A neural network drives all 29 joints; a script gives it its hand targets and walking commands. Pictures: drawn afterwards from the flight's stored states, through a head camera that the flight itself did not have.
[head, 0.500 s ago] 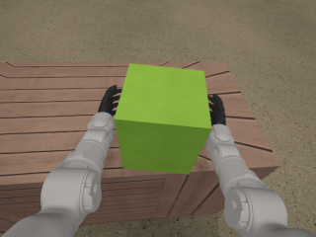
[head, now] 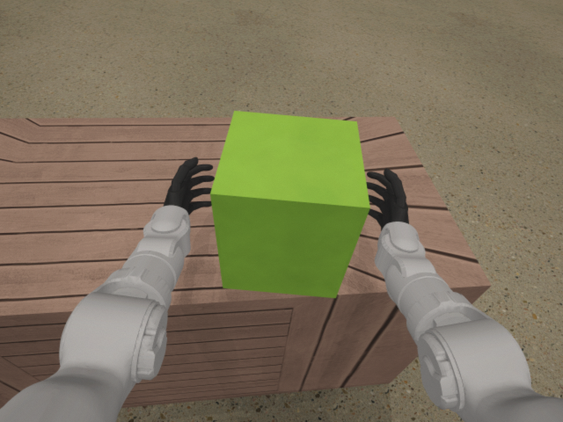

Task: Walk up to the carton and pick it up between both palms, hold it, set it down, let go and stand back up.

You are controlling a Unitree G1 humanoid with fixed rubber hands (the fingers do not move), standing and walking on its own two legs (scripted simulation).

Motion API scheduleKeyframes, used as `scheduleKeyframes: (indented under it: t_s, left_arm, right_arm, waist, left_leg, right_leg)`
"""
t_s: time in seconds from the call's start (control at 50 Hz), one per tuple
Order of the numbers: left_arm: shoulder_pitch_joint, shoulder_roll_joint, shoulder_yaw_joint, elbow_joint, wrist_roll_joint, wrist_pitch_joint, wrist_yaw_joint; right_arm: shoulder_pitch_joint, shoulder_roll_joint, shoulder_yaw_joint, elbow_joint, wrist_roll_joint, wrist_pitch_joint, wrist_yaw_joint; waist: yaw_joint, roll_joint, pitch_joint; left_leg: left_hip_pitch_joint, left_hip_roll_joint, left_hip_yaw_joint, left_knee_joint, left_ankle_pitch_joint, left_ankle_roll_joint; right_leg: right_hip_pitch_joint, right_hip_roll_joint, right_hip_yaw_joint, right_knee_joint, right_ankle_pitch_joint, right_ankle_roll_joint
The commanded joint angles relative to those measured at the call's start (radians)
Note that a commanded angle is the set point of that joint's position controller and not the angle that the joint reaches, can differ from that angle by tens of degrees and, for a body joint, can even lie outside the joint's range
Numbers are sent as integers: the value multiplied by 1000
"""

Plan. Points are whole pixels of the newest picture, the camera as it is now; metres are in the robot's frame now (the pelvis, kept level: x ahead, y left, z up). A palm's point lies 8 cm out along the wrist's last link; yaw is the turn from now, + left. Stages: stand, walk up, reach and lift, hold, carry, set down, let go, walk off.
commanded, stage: set down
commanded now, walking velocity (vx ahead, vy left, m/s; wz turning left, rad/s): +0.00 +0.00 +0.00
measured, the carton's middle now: (287, 208) +0.46 -0.05 +0.03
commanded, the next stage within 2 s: none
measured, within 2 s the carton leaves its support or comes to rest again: neither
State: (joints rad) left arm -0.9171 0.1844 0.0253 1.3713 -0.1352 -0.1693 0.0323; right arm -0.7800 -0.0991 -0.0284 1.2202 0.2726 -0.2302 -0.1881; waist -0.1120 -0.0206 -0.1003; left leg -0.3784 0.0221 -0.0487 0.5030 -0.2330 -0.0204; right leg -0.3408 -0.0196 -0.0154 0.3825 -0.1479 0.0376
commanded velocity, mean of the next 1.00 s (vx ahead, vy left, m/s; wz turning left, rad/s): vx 0.00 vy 0.00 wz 0.00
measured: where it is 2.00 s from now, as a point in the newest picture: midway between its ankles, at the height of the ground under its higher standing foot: outside the picture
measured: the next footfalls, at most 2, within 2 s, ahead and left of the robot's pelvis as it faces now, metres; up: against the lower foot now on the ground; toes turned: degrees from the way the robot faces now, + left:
none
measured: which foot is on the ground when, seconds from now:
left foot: down 0.00-1.00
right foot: down 0.00-1.00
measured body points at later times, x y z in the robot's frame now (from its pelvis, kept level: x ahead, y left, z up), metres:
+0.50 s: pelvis -0.01 +0.00 +0.00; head -0.01 +0.02 +0.45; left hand +0.39 +0.16 +0.05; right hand +0.34 -0.21 +0.04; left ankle +0.01 +0.12 -0.74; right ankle +0.02 -0.15 -0.74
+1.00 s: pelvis -0.01 +0.00 +0.00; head -0.02 +0.02 +0.45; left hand +0.31 +0.19 +0.03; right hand +0.27 -0.21 +0.04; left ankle +0.01 +0.12 -0.74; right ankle +0.02 -0.15 -0.74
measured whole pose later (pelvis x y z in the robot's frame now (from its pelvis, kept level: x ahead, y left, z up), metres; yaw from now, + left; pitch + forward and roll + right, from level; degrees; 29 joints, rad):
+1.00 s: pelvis -0.01 +0.00 +0.00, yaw +0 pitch +0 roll -1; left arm -0.17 0.23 0.06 0.39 -0.18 0.14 -0.07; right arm -0.07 -0.10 0.02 0.39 0.22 -0.04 -0.22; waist -0.05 -0.02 -0.03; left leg -0.27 0.02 -0.05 0.50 -0.23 -0.02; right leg -0.24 -0.02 -0.02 0.40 -0.16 0.04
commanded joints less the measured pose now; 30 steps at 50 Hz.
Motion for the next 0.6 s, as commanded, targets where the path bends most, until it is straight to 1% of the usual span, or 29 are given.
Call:
scheduleKeyframes:
  t_s: [0.0, 0.02, 0.04, 0.06, 0.08, 0.1, 0.12, 0.14, 0.16, 0.18, 0.2, 0.22, 0.24, 0.26, 0.28, 0.3, 0.32, 0.34, 0.36, 0.38, 0.4, 0.42, 0.44, 0.46, 0.48, 0.5, 0.54, 0.56, 0.58]
  left_arm:
    - [-321, 227, -21, -230, -54, -35, -16]
    - [-302, 223, -28, -272, -72, -39, -18]
    - [-282, 223, -41, -261, -77, -34, -20]
    - [-349, 231, -48, -276, -94, -42, -19]
    - [-342, 229, -49, -280, -96, -46, -14]
    - [-282, 253, -25, -300, -97, -55, -21]
    - [-274, 243, -43, -307, -89, -47, -18]
    - [-344, 272, -33, -275, -118, -54, -19]
    - [-183, 261, -2, -338, -83, -48, -19]
    - [-215, 243, -11, -310, -91, -36, -28]
    - [-160, 231, -6, -295, -80, -35, -37]
    - [-232, 251, -15, -307, -99, -35, -44]
    - [-262, 271, -8, -291, -103, -36, -42]
    - [-176, 272, 10, -321, -86, -39, -41]
    - [-65, 265, 39, -384, -76, -38, -48]
    - [-248, 274, -1, -332, -86, -25, -47]
    - [-53, 237, 33, -418, -79, -21, -50]
    - [71, 228, 67, -472, -25, -8, -62]
    - [-133, 254, 27, -477, -50, -7, -69]
    - [-11, 248, 65, -486, -42, -3, -74]
    - [-32, 261, 64, -517, -27, 13, -82]
    - [22, 266, 89, -595, -19, 24, -78]
    - [62, 239, 75, -657, -4, 29, -75]
    - [153, 236, 81, -736, -12, 43, -83]
    - [172, 222, 70, -744, -7, 50, -94]
    - [57, 235, 44, -738, -32, 63, -90]
    - [123, 240, 72, -763, -21, 101, -94]
    - [289, 228, 92, -850, -13, 107, -101]
    - [234, 239, 61, -888, -26, 116, -104]
  right_arm:
    - [-311, -227, -11, -195, -2, -42, -12]
    - [-293, -216, -17, -231, -7, -44, -14]
    - [-252, -216, -7, -205, 0, -32, -14]
    - [-323, -208, -24, -236, -13, -25, -9]
    - [-316, -212, -51, -264, -15, -21, -8]
    - [-282, -185, -17, -321, -10, -28, -15]
    - [-262, -184, -25, -310, -7, -28, -16]
    - [-336, -194, -37, -312, -19, -14, -10]
    - [-181, -177, -12, -338, 1, -25, -10]
    - [-225, -180, -17, -325, -17, -17, -18]
    - [-197, -161, 11, -349, 2, -23, -19]
    - [-230, -141, 5, -386, -8, -8, -18]
    - [-243, -166, -23, -377, -26, -10, -19]
    - [-209, -171, -19, -401, -18, -9, -16]
    - [-82, -123, 22, -444, -15, -21, -22]
    - [-243, -150, -25, -406, -13, -10, -26]
    - [-50, -112, 16, -455, -10, -19, -22]
    - [51, -100, 59, -492, 9, -39, -33]
    - [-81, -127, -13, -430, -33, -21, -38]
    - [-16, -107, 18, -438, -16, -18, -30]
    - [-9, -106, 6, -446, -21, -18, -39]
    - [43, -112, 20, -506, -11, -29, -37]
    - [83, -104, 9, -503, -17, -30, -41]
    - [159, -98, 50, -619, 10, -54, -45]
    - [169, -82, 52, -633, 21, -51, -41]
    - [60, -111, 7, -651, 3, -38, -41]
    - [118, -115, 6, -670, -22, -5, -39]
    - [271, -98, 48, -733, -9, -21, -44]
    - [234, -94, 35, -782, 2, -16, -55]
  waist:
    - [35, 110, -438]
    - [47, 101, -460]
    - [45, 102, -423]
    - [35, 110, -463]
    - [37, 128, -437]
    - [61, 84, -449]
    - [42, 103, -406]
    - [39, 73, -422]
    - [76, 106, -389]
    - [69, 65, -399]
    - [94, 51, -386]
    - [62, 57, -400]
    - [57, 82, -389]
    - [90, 62, -370]
    - [101, 46, -407]
    - [61, 96, -380]
    - [84, 47, -412]
    - [130, 78, -416]
    - [47, 126, -404]
    - [92, 88, -379]
    - [70, 112, -353]
    - [104, 104, -388]
    - [91, 147, -357]
    - [112, 141, -407]
    - [105, 132, -390]
    - [74, 136, -393]
    - [82, 109, -311]
    - [108, 94, -309]
    - [93, 128, -343]
  left_leg:
    - [179, -36, 91, -7, 151, -79]
    - [203, -31, 84, -21, 139, -83]
    - [207, -35, 84, -18, 134, -79]
    - [186, -31, 84, -12, 93, -73]
    - [170, -38, 77, -17, 39, -72]
    - [157, -42, 89, -15, 55, -61]
    - [158, -41, 87, -22, 74, -60]
    - [123, -41, 90, -16, 21, -53]
    - [185, -40, 88, -39, 60, -55]
    - [163, -44, 98, -26, 42, -51]
    - [158, -46, 101, -28, 72, -46]
    - [148, -49, 106, -33, 61, -39]
    - [115, -48, 94, -36, 30, -36]
    - [135, -39, 92, -46, 35, -38]
    - [176, -47, 98, -41, 83, -37]
    - [114, -44, 101, -44, 42, -41]
    - [196, -47, 98, -45, 119, -44]
    - [249, -54, 109, -38, 222, -51]
    - [241, -51, 100, -29, 188, -59]
    - [263, -48, 97, -30, 204, -62]
    - [240, -51, 100, -42, 198, -57]
    - [273, -50, 101, -40, 227, -62]
    - [324, -47, 97, -44, 243, -77]
    - [356, -57, 99, -40, 326, -77]
    - [381, -57, 96, -39, 330, -74]
    - [338, -52, 96, -35, 284, -72]
    - [303, -50, 94, -68, 228, -65]
    - [330, -52, 101, -69, 200, -64]
    - [338, -61, 108, -68, 227, -58]
  right_leg:
    - [71, 82, -41, 43, 186, -28]
    - [63, 87, -53, 43, 161, -28]
    - [58, 89, -47, 34, 156, -29]
    - [63, 87, -50, 42, 104, -30]
    - [59, 80, -51, 44, 61, -36]
    - [94, 73, -39, 47, 73, -26]
    - [82, 74, -42, 54, 93, -24]
    - [83, 75, -47, 47, 29, -22]
    - [106, 73, -39, 51, 75, -22]
    - [139, 76, -38, 41, 60, -29]
    - [141, 73, -29, 52, 80, -25]
    - [144, 69, -27, 34, 60, -23]
    - [126, 63, -28, 53, 47, -25]
    - [139, 68, -32, 46, 28, -21]
    - [221, 66, -20, 28, 92, -17]
    - [151, 63, -29, 46, 51, -21]
    - [211, 77, -32, 33, 117, -17]
    - [282, 70, -7, 28, 232, -14]
    - [219, 81, -26, 29, 181, -26]
    - [228, 84, -25, 16, 160, -24]
    - [240, 79, -24, 12, 162, -26]
    - [258, 90, -24, 17, 176, -25]
    - [253, 91, -26, 2, 175, -34]
    - [303, 96, -27, -2, 262, -27]
    - [278, 96, -26, -12, 246, -26]
    - [245, 101, -38, -4, 181, -33]
    - [254, 95, -35, -17, 125, -33]
    - [324, 82, -22, -30, 140, -29]
    - [323, 84, -15, -23, 168, -32]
